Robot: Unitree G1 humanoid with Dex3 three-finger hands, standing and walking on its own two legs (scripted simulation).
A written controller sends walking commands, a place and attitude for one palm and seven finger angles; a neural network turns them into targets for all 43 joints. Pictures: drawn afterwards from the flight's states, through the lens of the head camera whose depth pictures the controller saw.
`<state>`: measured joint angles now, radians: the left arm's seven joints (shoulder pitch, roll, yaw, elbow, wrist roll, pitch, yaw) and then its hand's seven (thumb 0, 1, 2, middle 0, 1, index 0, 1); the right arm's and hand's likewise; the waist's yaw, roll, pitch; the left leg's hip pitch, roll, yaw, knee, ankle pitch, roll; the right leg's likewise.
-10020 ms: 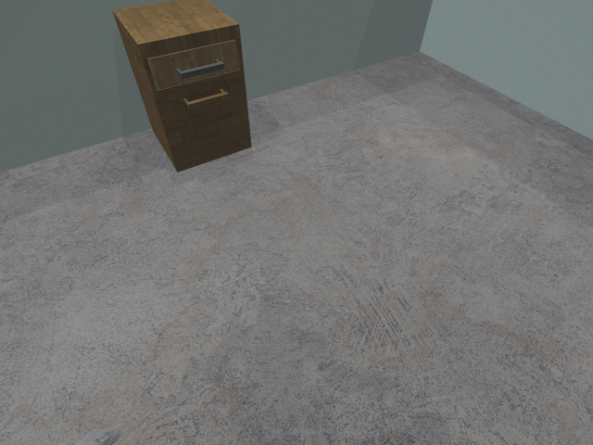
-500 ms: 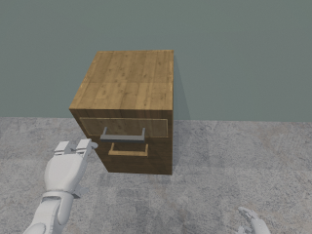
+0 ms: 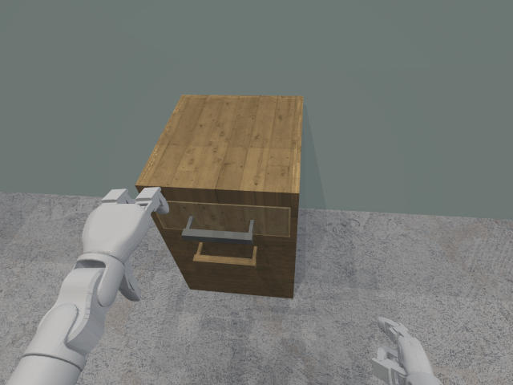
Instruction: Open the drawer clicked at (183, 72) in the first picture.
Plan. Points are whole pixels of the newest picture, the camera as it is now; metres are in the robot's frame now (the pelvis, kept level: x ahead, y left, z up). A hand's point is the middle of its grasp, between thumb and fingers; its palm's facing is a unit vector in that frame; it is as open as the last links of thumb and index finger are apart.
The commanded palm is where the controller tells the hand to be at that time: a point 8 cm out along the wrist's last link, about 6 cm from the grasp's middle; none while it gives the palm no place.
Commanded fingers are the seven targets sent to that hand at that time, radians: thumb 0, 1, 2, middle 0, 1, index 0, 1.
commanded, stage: raise the hand with hooked fingers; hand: left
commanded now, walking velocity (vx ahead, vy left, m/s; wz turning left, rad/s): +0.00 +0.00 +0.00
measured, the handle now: (219, 229) +0.54 +0.20 -0.24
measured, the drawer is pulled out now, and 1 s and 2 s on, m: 0.00 0.00 0.00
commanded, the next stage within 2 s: move the hooked fingers above the handle in 0.42 s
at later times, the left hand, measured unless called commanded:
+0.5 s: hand (139, 235) +0.31 +0.23 +0.07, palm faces +0.02 -0.09 -1.00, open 13.8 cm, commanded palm +0.29 +0.23 +0.13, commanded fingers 0.00 -0.50 0.30 -0.30 -1.20 -0.30 -1.20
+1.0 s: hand (169, 237) +0.36 +0.22 -0.01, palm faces -0.07 -0.06 -1.00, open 13.8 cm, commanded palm +0.35 +0.22 +0.04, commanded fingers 0.00 -0.50 0.30 -0.30 -1.20 -0.30 -1.20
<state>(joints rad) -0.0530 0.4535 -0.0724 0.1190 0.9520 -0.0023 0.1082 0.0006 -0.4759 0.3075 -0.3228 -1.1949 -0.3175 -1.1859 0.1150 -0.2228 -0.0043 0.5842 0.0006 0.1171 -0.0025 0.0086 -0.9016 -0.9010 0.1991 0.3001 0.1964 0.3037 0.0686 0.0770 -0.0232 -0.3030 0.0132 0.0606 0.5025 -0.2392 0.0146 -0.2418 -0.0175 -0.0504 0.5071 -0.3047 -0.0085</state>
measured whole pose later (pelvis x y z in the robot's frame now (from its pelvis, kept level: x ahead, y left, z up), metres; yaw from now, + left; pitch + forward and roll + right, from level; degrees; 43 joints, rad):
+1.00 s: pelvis +0.00 -0.01 -0.02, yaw -1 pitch +10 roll +0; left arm -0.31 0.41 -0.08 0.56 1.04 -0.08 0.26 0.00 -0.49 0.30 -0.32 -1.21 -0.32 -1.20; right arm 0.21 -0.24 -0.06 0.64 0.00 0.13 0.00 0.01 -0.90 -0.90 0.20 0.30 0.20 0.30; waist 0.01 0.05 -0.09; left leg -0.55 0.04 0.06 0.66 -0.30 0.01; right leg -0.49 0.00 -0.05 0.67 -0.36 -0.02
